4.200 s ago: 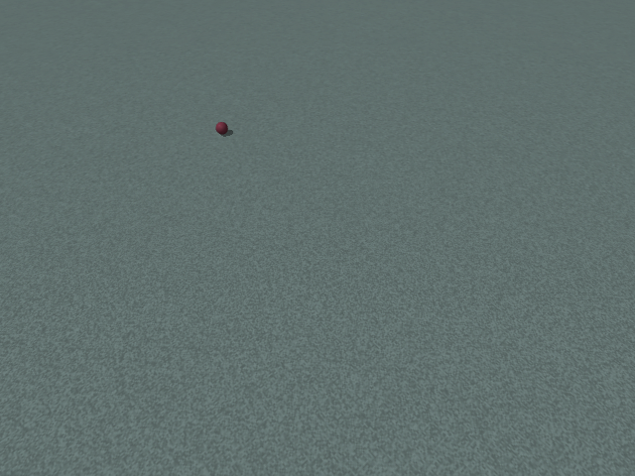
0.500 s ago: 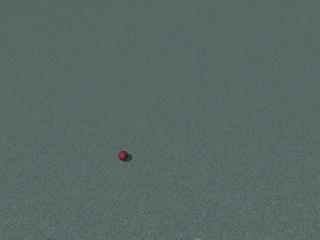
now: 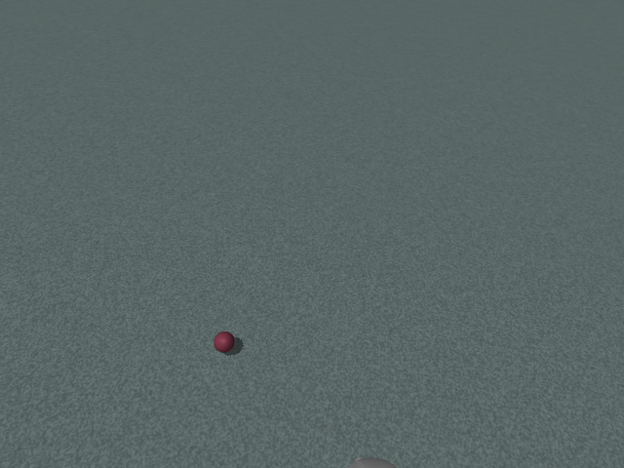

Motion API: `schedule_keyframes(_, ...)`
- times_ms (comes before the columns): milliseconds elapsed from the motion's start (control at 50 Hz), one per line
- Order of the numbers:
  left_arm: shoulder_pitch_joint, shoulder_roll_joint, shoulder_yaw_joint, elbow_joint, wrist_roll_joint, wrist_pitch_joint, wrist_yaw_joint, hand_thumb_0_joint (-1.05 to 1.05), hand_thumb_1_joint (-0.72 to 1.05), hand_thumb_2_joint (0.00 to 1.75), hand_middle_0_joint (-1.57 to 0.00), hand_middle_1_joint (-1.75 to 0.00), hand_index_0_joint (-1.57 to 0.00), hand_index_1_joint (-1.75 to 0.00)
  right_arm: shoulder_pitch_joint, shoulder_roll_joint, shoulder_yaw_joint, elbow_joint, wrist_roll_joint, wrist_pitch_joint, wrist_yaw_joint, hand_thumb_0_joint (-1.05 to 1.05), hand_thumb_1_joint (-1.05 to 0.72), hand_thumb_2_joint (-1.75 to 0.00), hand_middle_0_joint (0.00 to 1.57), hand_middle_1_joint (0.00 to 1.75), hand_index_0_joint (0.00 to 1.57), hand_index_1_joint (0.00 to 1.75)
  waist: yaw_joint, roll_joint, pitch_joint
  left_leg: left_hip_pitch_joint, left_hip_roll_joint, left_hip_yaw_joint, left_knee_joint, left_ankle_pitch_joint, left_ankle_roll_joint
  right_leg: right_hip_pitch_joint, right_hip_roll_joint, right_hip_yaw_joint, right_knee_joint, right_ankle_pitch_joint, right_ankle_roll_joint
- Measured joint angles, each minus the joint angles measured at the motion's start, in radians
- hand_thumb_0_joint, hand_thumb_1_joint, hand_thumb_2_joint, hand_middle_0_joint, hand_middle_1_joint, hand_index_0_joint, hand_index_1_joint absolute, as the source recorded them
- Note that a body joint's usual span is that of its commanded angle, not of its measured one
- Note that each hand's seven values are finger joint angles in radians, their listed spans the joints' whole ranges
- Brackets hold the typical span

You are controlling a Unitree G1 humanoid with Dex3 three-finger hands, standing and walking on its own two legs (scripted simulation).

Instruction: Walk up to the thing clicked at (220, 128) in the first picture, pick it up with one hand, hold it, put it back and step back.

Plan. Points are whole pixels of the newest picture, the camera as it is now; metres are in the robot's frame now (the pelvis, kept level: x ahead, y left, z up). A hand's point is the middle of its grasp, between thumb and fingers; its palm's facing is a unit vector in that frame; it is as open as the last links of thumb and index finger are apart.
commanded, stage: walk up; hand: left
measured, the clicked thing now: (224, 341) +0.63 +0.23 -0.73
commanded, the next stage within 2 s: none
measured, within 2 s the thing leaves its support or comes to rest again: neither
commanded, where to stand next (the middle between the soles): +0.28 -0.02 m, yaw +1 degrees
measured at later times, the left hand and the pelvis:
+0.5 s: hand (143, 420) +0.22 +0.23 -0.11, palm faces -0.02 -0.90 -0.43, open 7.4 cm; pelvis +0.15 -0.04 +0.01, yaw +0 degrees
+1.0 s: hand (154, 387) +0.28 +0.24 -0.15, palm faces -0.03 -0.92 -0.39, open 7.4 cm; pelvis +0.23 -0.03 +0.00, yaw +0 degrees
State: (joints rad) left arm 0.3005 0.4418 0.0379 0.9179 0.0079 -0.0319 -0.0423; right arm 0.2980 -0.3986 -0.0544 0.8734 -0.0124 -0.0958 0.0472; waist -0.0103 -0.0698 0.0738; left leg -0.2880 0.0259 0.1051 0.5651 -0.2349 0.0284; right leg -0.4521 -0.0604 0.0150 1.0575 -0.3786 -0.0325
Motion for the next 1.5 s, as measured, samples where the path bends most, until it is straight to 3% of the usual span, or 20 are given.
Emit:
schedule_keyframes(120, -0.023, -0.012, 0.008, -0.008, 0.008, 0.004, -0.026, 0.01, 0.91, 0.9, -0.2, -0.3, -0.2, -0.3, 0.04, -0.015, 0.002, 0.001, -0.005, 0.009, 0.0, 0.0, -0.9, -0.89, 0.2, 0.3, 0.21, 0.3, -0.016, 0.02, 0.008, 0.094, 0.003, 0.007, -0.069, -0.028, -0.002, -0.049, -0.045, -0.027, -0.216, 0.083, 0.027)
schedule_keyframes(220, -0.044, -0.02, 0.015, -0.01, 0.009, -0.01, -0.029, 0.01, 0.91, 0.9, -0.2, -0.3, -0.2, -0.3, 0.064, -0.037, -0.002, 0.0, -0.003, 0.026, 0.003, 0.0, -0.9, -0.89, 0.21, 0.3, 0.21, 0.3, -0.028, 0.057, 0.003, 0.128, 0.022, 0.003, -0.015, -0.113, -0.036, 0.029, -0.033, -0.046, -0.431, 0.161, 0.018)
schedule_keyframes(260, -0.054, -0.025, 0.021, -0.014, 0.011, -0.03, -0.02, 0.01, 0.91, 0.9, -0.2, -0.3, -0.2, -0.3, 0.069, -0.045, -0.002, -0.001, 0.001, 0.037, -0.001, 0.0, -0.9, -0.89, 0.2, 0.3, 0.21, 0.3, -0.027, 0.091, 0.008, 0.107, 0.054, -0.017, 0.094, -0.176, -0.027, 0.069, 0.0, -0.064, -0.458, 0.209, 0.017)
schedule_keyframes(300, -0.062, -0.034, 0.021, -0.031, 0.009, -0.046, -0.009, 0.01, 0.91, 0.9, -0.2, -0.3, -0.2, -0.3, 0.054, -0.04, 0.001, 0.012, 0.001, 0.056, -0.009, 0.0, -0.9, -0.89, 0.2, 0.3, 0.21, 0.3, -0.016, 0.107, 0.015, 0.034, 0.039, -0.068, 0.299, -0.226, -0.004, 0.074, 0.008, -0.073, -0.411, 0.165, 0.017)
schedule_keyframes(340, -0.062, -0.048, 0.012, -0.045, -0.002, -0.052, -0.005, 0.01, 0.91, 0.9, -0.2, -0.3, -0.2, -0.3, 0.035, -0.04, 0.006, 0.023, 0.003, 0.067, -0.011, 0.01, -0.9, -0.89, 0.2, 0.3, 0.2, 0.3, -0.003, 0.115, 0.017, -0.043, 0.01, -0.098, 0.45, -0.217, 0.005, 0.103, 0.006, -0.074, -0.421, 0.146, 0.011)
schedule_keyframes(380, -0.053, -0.062, 0.002, -0.054, -0.006, -0.053, 0.001, 0.0, 0.91, 0.9, -0.2, -0.3, -0.2, -0.3, 0.019, -0.043, 0.007, 0.027, 0.006, 0.068, -0.008, 0.01, -0.9, -0.89, 0.2, 0.3, 0.2, 0.3, 0.006, 0.132, 0.014, -0.106, 0.011, -0.107, 0.489, -0.17, 0.005, 0.143, 0.01, -0.08, -0.463, 0.148, 0.011)
schedule_keyframes(520, -0.013, -0.053, -0.01, -0.06, 0.004, -0.043, 0.018, 0.0, 0.91, 0.9, -0.2, -0.3, -0.2, -0.3, -0.03, -0.032, 0.0, 0.027, -0.007, 0.071, 0.0, 0.0, -0.9, -0.89, 0.2, 0.3, 0.2, 0.3, 0.028, 0.133, 0.012, -0.191, 0.05, -0.095, 0.251, -0.054, -0.027, 0.216, 0.018, -0.09, -0.517, 0.124, 0.018)
schedule_keyframes(600, -0.023, -0.04, -0.02, -0.037, -0.001, -0.019, 0.031, 0.01, 0.9, 0.9, -0.2, -0.3, -0.2, -0.3, -0.064, -0.022, 0.001, 0.049, -0.002, 0.073, -0.011, 0.0, -0.9, -0.89, 0.2, 0.3, 0.2, 0.3, 0.035, 0.109, 0.021, -0.128, 0.036, -0.081, 0.093, 0.061, -0.02, 0.198, 0.007, -0.084, -0.424, 0.051, 0.036)
schedule_keyframes(640, -0.038, -0.035, -0.024, -0.023, -0.006, -0.003, 0.035, 0.01, 0.9, 0.9, -0.2, -0.3, -0.2, -0.3, -0.074, -0.014, -0.001, 0.06, -0.005, 0.066, -0.019, 0.0, -0.9, -0.89, 0.2, 0.3, 0.2, 0.3, 0.027, 0.088, 0.02, -0.098, 0.014, -0.079, 0.057, 0.041, -0.032, 0.175, -0.013, -0.085, -0.35, -0.002, 0.047)
schedule_keyframes(660, -0.049, -0.032, -0.024, -0.018, -0.008, 0.005, 0.037, 0.01, 0.91, 0.9, -0.2, -0.3, -0.2, -0.3, -0.08, -0.003, 0.001, 0.063, -0.007, 0.063, -0.02, 0.0, -0.9, -0.89, 0.2, 0.3, 0.2, 0.3, 0.029, 0.066, 0.023, -0.103, 0.002, -0.072, 0.075, 0.024, -0.033, 0.161, -0.019, -0.068, -0.314, -0.035, 0.034)
schedule_keyframes(700, -0.065, -0.033, -0.025, -0.006, -0.006, 0.014, 0.041, 0.01, 0.91, 0.9, -0.2, -0.3, -0.2, -0.3, -0.088, 0.009, 0.01, 0.058, -0.007, 0.06, -0.013, 0.0, -0.9, -0.89, 0.2, 0.3, 0.2, 0.3, 0.026, 0.05, 0.027, -0.107, 0.001, -0.068, 0.097, 0.006, -0.021, 0.123, 0.003, -0.046, -0.223, -0.135, 0.017)
schedule_keyframes(740, -0.072, -0.034, -0.027, 0.007, -0.003, 0.014, 0.041, 0.01, 0.91, 0.9, -0.2, -0.3, -0.2, -0.3, -0.094, 0.017, 0.016, 0.05, -0.01, 0.06, -0.013, 0.0, -0.9, -0.89, 0.2, 0.3, 0.21, 0.3, 0.017, 0.045, 0.028, -0.1, 0.006, -0.067, 0.09, 0.003, -0.012, 0.091, 0.021, -0.044, -0.167, -0.168, 0.01)
schedule_keyframes(800, -0.07, -0.039, -0.024, 0.024, -0.001, 0.002, 0.037, 0.01, 0.91, 0.9, -0.2, -0.3, -0.2, -0.3, -0.099, 0.015, 0.023, 0.046, -0.012, 0.065, -0.014, 0.0, -0.9, -0.89, 0.2, 0.3, 0.21, 0.3, 0.005, 0.048, 0.022, -0.089, 0.013, -0.068, 0.077, 0.0, -0.019, 0.092, 0.025, -0.05, -0.244, -0.112, 0.007)
schedule_keyframes(860, -0.065, -0.05, -0.018, 0.047, 0.009, -0.01, 0.04, 0.01, 0.91, 0.9, -0.2, -0.3, -0.2, -0.3, -0.107, 0.001, 0.027, 0.056, -0.005, 0.082, -0.018, 0.0, -0.9, -0.89, 0.2, 0.3, 0.21, 0.3, 0.003, 0.071, 0.014, -0.093, 0.027, -0.077, 0.114, -0.029, -0.036, 0.139, 0.037, -0.058, -0.381, 0.05, 0.016)
schedule_keyframes(920, -0.06, -0.061, -0.021, 0.071, 0.019, -0.01, 0.042, 0.01, 0.91, 0.9, -0.2, -0.3, -0.2, -0.3, -0.117, 0.001, 0.03, 0.088, 0.003, 0.099, -0.024, 0.0, -0.9, -0.89, 0.2, 0.3, 0.21, 0.3, 0.013, 0.086, -0.003, -0.082, 0.014, -0.096, 0.132, -0.113, -0.024, 0.153, 0.04, -0.057, -0.382, 0.039, 0.022)
schedule_keyframes(980, -0.074, -0.07, -0.031, 0.094, 0.011, -0.005, 0.042, 0.01, 0.91, 0.9, -0.2, -0.3, -0.2, -0.3, -0.13, 0.0, 0.034, 0.121, 0.008, 0.089, -0.026, 0.0, -0.9, -0.89, 0.2, 0.3, 0.2, 0.3, 0.014, 0.094, -0.003, -0.042, 0.002, -0.096, 0.069, -0.019, -0.032, 0.177, 0.029, -0.055, -0.395, 0.028, 0.03)
schedule_keyframes(1180, -0.185, -0.072, -0.04, 0.132, -0.011, 0.0, 0.045, 0.01, 0.91, 0.9, -0.2, -0.3, -0.2, -0.3, -0.197, 0.029, 0.055, 0.204, 0.014, 0.078, -0.026, 0.0, -0.9, -0.89, 0.2, 0.3, 0.21, 0.3, 0.016, 0.088, 0.0, 0.032, -0.008, -0.093, -0.029, -0.003, -0.036, 0.256, 0.021, -0.056, -0.508, 0.067, 0.045)
schedule_keyframes(1500, -0.241, -0.084, -0.044, 0.211, -0.003, 0.01, 0.037, 0.01, 0.91, 0.9, -0.2, -0.3, -0.2, -0.3, -0.238, 0.033, 0.052, 0.279, 0.005, 0.081, -0.027, 0.0, -0.9, -0.89, 0.2, 0.3, 0.21, 0.3, 0.005, 0.068, -0.03, 0.113, -0.014, -0.088, -0.173, 0.062, -0.027, 0.353, 0.02, -0.057, -0.688, 0.155, 0.06)
